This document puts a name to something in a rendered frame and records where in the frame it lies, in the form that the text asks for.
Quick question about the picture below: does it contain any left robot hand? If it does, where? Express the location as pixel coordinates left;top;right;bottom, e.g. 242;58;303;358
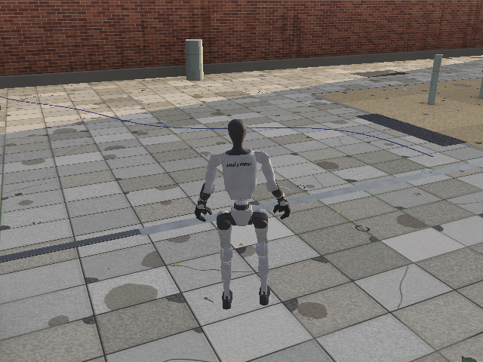
195;205;212;222

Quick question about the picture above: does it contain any right robot thigh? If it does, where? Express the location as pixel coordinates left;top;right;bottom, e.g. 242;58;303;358
252;209;268;256

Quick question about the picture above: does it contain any right robot hand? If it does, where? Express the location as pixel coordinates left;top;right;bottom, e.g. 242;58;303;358
273;203;291;219

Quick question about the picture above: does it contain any right robot forearm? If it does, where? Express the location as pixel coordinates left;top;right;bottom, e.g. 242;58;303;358
272;180;288;206

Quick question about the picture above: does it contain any robot torso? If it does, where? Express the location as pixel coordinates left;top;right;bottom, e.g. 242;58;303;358
222;148;257;226

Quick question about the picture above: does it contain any robot left upper arm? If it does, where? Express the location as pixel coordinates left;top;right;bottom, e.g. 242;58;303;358
203;153;223;194

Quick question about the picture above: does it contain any robot right upper arm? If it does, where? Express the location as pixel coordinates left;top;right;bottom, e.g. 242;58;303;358
254;151;278;192

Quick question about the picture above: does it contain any left robot forearm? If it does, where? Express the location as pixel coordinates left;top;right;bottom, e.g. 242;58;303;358
197;183;211;209

